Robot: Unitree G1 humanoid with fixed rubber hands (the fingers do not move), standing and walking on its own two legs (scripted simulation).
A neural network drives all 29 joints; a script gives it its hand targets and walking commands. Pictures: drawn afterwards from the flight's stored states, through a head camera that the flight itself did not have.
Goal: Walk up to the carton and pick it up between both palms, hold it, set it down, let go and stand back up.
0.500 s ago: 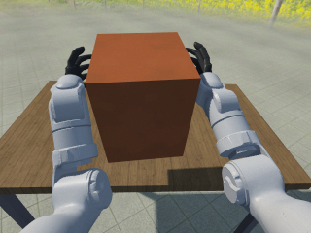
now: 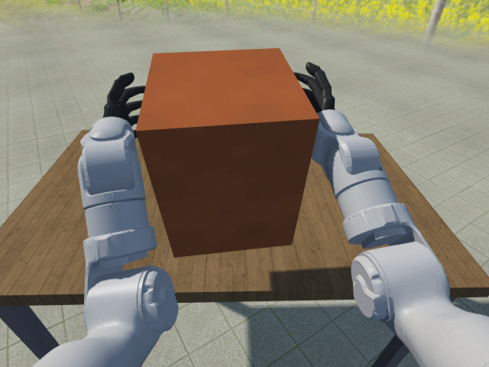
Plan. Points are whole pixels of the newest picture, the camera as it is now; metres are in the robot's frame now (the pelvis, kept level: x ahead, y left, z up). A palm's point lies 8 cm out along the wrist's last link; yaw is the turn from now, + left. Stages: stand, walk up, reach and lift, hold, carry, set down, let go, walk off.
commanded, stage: hold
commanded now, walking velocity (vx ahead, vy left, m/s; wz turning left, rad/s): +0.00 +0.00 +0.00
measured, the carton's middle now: (226, 154) +0.38 +0.01 +0.22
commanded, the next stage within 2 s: none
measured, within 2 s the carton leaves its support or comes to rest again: neither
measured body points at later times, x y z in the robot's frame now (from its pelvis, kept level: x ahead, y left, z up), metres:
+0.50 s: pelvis +0.01 -0.01 +0.00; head -0.07 +0.02 +0.44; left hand +0.39 +0.16 +0.28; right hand +0.39 -0.14 +0.28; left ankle +0.02 +0.12 -0.75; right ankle +0.03 -0.11 -0.75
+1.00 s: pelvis +0.01 -0.01 +0.00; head -0.07 +0.03 +0.44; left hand +0.38 +0.17 +0.27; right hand +0.39 -0.13 +0.28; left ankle +0.02 +0.12 -0.75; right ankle +0.03 -0.11 -0.75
